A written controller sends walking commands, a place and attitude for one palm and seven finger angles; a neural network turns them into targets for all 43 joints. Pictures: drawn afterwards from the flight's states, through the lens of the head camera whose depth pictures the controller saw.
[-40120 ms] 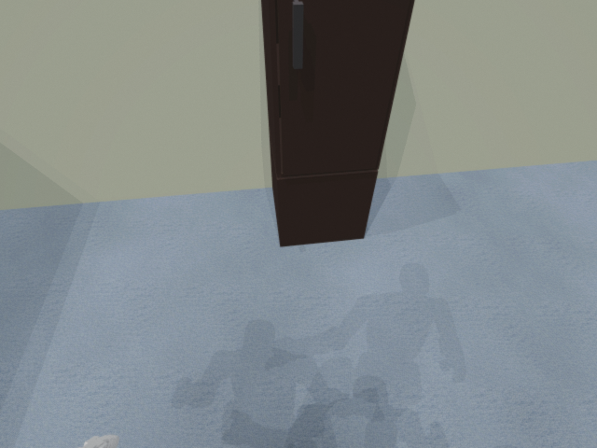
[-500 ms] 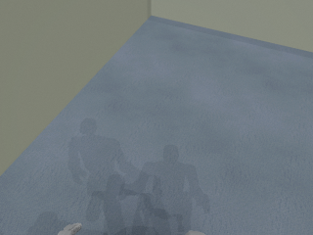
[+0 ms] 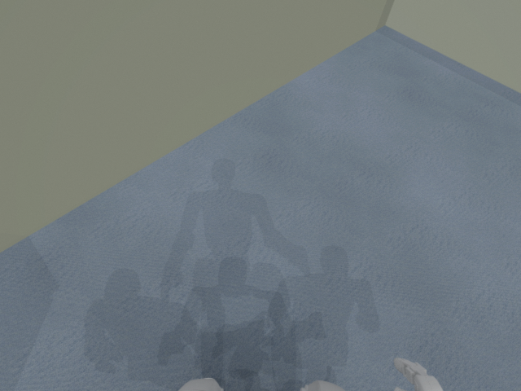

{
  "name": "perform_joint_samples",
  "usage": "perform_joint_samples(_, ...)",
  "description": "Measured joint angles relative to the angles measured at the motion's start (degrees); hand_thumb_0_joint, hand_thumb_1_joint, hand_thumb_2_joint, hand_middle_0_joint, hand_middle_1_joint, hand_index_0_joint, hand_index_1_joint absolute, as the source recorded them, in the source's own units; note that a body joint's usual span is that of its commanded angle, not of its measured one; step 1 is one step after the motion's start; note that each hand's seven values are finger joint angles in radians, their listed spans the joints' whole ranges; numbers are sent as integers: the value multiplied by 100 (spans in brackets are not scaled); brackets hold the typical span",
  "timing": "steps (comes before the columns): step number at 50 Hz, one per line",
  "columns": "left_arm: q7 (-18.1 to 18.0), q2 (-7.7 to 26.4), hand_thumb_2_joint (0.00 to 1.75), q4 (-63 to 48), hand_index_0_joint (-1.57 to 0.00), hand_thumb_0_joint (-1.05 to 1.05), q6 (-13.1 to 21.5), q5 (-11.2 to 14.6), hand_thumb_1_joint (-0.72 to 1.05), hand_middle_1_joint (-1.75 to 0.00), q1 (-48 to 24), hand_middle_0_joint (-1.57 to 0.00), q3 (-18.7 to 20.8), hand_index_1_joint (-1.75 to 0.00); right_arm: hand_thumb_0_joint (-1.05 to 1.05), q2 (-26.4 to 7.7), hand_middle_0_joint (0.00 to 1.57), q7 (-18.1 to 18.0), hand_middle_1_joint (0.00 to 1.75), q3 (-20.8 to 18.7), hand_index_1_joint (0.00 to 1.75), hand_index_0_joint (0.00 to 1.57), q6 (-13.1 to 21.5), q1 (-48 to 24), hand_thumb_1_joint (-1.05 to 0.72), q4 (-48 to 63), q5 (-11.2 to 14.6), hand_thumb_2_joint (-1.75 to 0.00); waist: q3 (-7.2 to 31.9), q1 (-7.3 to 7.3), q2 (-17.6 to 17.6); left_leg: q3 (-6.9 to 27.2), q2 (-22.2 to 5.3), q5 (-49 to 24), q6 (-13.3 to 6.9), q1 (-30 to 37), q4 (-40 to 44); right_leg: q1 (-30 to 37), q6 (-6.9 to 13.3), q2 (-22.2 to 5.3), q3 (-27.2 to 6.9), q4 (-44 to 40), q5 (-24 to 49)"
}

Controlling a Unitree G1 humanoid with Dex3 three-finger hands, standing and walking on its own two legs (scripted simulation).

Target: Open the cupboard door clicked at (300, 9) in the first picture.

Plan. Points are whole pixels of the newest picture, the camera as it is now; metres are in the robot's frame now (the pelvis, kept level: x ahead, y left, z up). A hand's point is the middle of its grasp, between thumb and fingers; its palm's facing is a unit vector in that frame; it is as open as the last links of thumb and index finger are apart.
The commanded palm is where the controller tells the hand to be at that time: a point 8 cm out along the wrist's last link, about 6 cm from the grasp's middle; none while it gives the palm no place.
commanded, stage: turn to face it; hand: left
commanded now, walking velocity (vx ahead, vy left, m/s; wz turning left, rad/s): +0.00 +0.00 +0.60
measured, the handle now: out of the picture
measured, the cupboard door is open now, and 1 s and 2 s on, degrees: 43 43 43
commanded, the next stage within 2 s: none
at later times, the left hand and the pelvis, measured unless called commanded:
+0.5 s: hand out of the picture +0.06 +0.15 -0.14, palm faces +0.30 -0.92 -0.24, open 7.4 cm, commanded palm none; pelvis +0.03 -0.05 +0.02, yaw +19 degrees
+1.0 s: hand out of the picture +0.00 +0.15 -0.14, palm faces +0.59 -0.75 -0.30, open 7.4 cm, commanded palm none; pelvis +0.06 -0.07 +0.01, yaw +37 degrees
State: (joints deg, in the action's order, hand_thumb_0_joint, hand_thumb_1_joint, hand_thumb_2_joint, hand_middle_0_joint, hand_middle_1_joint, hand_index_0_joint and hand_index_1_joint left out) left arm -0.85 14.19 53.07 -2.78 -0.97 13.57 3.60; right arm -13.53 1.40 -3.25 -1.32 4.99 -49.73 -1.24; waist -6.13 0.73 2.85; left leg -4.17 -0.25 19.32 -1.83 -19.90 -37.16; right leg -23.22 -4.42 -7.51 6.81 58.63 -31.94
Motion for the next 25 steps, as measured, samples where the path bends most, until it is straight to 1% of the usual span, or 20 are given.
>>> perform_joint_samples(2,-2,36,90,23,-20,0,-43,4,91,-30,-119,-20,33,-30,0,47,20,-72,30,25,30,20,19,94,-91,-17,-11,-90,21,2,-50,154,9,-48,39,80,159,-298,-52,136,-266,512,204)
perform_joint_samples(3,6,44,90,3,-20,1,-45,9,91,-30,-178,-20,43,-30,0,65,20,-98,30,36,30,20,18,140,-91,-38,-17,-90,23,4,-80,227,13,-119,70,138,274,-385,-68,178,-357,564,323)
perform_joint_samples(5,23,42,90,-73,-20,1,-27,22,91,-30,-285,-20,50,-30,0,89,20,-123,30,54,30,20,3,233,-91,-96,-26,-90,31,-2,-153,373,11,-234,90,246,471,-449,-78,242,-480,345,476)
perform_joint_samples(7,38,28,90,-157,-20,0,-4,30,91,-30,-387,-19,42,-30,0,101,20,-121,30,53,30,20,-24,326,-91,-157,-39,-90,46,-34,-234,524,1,-298,134,319,588,-387,-68,298,-544,-144,549)
perform_joint_samples(10,54,-12,90,-280,-20,0,45,42,91,-30,-525,-19,24,-30,0,99,20,-107,30,21,30,20,-93,454,-91,-239,-50,-90,78,-112,-359,765,-7,-300,241,336,585,-110,-20,417,-563,-1087,721)
perform_joint_samples(12,63,-35,90,-372,-20,0,118,46,91,-30,-561,-19,5,-30,1,83,20,-97,30,-16,30,20,-152,538,-91,-281,-35,-90,120,-147,-420,921,12,-222,335,273,435,231,23,496,-503,-1929,1157)
perform_joint_samples(13,62,-21,90,-443,-20,0,179,28,91,-30,-533,-20,-9,-30,1,81,20,-87,30,-38,30,20,-182,603,-91,-276,-14,-90,187,-148,-378,962,84,-138,363,175,271,416,115,453,-506,-2423,1367)
perform_joint_samples(14,40,-62,90,-458,-20,0,233,-4,91,-30,-553,-20,-15,-30,1,42,20,-78,30,-79,30,20,-214,599,-91,-300,6,-90,178,-139,-418,974,111,274,373,7,-148,396,241,444,-462,-2400,1439)
perform_joint_samples(15,20,-120,90,-462,-20,0,256,-19,91,-30,-576,-20,-46,-30,1,-9,20,-70,30,-124,30,20,-255,582,-91,-323,11,-90,138,-163,-469,936,147,679,366,-202,-769,393,331,409,-377,-2290,1415)
perform_joint_samples(16,2,-177,90,-469,-20,0,260,-27,91,-30,-573,-20,-75,-30,1,-54,20,-61,30,-161,30,20,-295,566,-91,-350,11,-90,109,-183,-495,847,175,893,360,-415,-1443,434,384,355,-294,-2255,1381)
perform_joint_samples(18,-29,-271,90,-465,-20,0,239,-33,91,-30,-522,-20,-112,-30,1,-112,20,-31,30,-202,30,20,-343,529,-91,-397,5,-90,81,-220,-494,607,131,856,396,-731,-2490,591,417,261,-144,-2381,1383)
perform_joint_samples(19,-37,-301,90,-449,-20,0,224,-37,91,-30,-489,-20,-125,-30,1,-118,20,-13,30,-210,30,20,-355,515,-91,-407,6,-90,81,-245,-464,489,83,781,428,-807,-2735,673,414,214,-71,-2483,1412)
perform_joint_samples(20,-41,-322,90,-427,-20,0,214,-45,91,-30,-458,-20,-134,-30,1,-110,20,4,30,-211,30,20,-360,503,-91,-407,12,-90,82,-266,-414,375,35,738,459,-820,-2773,750,407,161,1,-2583,1443)
perform_joint_samples(21,-41,-336,90,-404,-20,0,211,-52,91,-30,-430,-20,-142,-30,1,-93,20,19,30,-206,30,20,-359,494,-91,-402,18,-90,81,-281,-356,271,-8,725,485,-780,-2636,818,405,107,73,-2672,1469)
perform_joint_samples(23,-27,-353,90,-366,-20,0,223,-61,91,-30,-387,-20,-156,-30,1,-53,20,40,30,-183,30,19,-340,475,-91,-382,28,-90,69,-279,-240,95,-69,742,516,-604,-2051,915,393,0,226,-2775,1486)
perform_joint_samples(25,-8,-352,90,-338,-20,0,250,-69,90,-30,-349,-20,-160,-30,1,-18,20,55,30,-150,30,19,-312,431,-91,-362,41,-90,34,-228,-145,-28,-89,761,509,-376,-1367,959,364,-92,378,-2760,1444)
